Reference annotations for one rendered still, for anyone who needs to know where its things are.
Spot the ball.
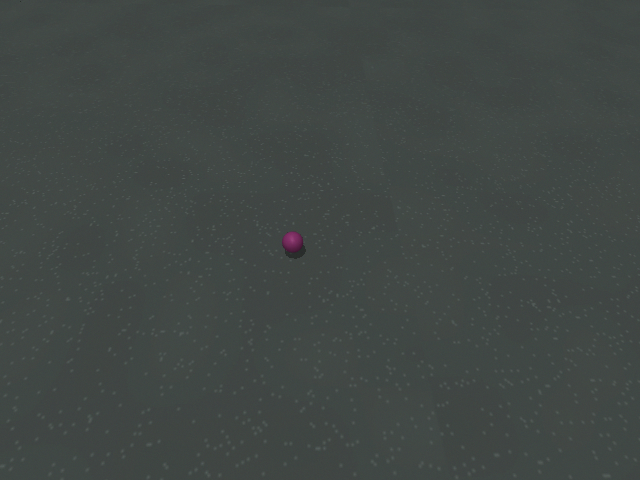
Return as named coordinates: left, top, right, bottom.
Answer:
left=282, top=231, right=303, bottom=253

